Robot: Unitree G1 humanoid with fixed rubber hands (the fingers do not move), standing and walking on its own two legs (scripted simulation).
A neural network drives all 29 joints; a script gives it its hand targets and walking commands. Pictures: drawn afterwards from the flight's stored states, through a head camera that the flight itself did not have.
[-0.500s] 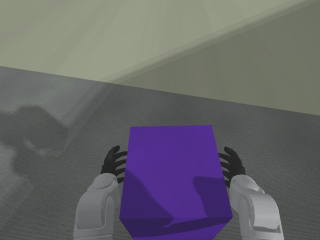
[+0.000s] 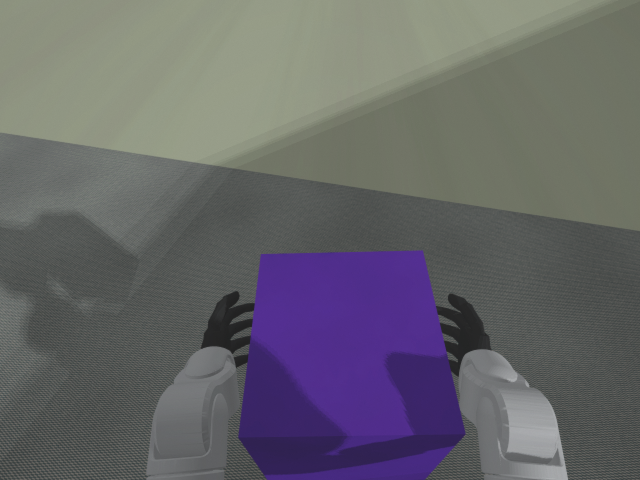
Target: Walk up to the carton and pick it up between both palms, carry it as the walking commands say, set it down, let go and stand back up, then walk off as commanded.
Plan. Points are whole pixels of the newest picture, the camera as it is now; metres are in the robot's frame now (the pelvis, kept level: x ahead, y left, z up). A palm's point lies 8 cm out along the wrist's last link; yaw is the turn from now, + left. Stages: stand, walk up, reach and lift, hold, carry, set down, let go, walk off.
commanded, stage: carry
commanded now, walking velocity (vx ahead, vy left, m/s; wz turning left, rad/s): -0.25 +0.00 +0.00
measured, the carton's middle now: (343, 377) +0.28 +0.00 -0.01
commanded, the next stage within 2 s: none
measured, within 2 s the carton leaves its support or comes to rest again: neither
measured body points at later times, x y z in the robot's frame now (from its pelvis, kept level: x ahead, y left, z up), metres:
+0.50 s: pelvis -0.07 -0.01 -0.02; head -0.07 -0.01 +0.43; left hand +0.18 +0.14 +0.07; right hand +0.18 -0.15 +0.06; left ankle -0.02 +0.09 -0.74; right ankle +0.03 -0.13 -0.74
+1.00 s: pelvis -0.19 -0.05 -0.01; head -0.20 -0.05 +0.44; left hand +0.07 +0.09 +0.09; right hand +0.06 -0.21 +0.08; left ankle -0.23 +0.04 -0.73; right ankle -0.02 -0.15 -0.73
